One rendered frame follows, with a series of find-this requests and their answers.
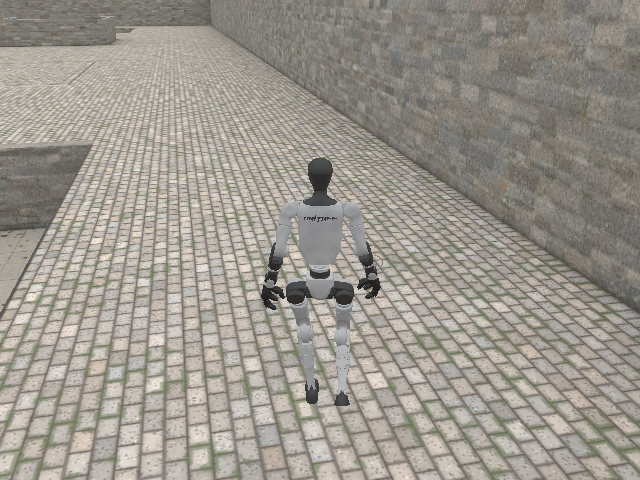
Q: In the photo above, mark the left robot forearm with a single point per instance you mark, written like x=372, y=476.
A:
x=273, y=269

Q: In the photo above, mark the right robot thigh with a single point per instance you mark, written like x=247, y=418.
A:
x=343, y=298

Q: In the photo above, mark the robot left hand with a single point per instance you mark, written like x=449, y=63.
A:
x=267, y=294

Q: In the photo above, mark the left robot upper arm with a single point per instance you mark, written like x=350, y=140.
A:
x=288, y=211

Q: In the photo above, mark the robot right hand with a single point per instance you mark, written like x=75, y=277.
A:
x=368, y=284

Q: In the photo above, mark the right robot upper arm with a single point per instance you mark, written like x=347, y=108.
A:
x=351, y=211

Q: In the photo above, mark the left robot thigh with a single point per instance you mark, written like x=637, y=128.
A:
x=296, y=296

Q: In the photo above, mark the right robot forearm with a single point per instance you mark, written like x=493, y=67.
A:
x=368, y=264

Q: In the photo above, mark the robot thigh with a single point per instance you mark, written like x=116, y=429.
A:
x=296, y=296
x=343, y=298

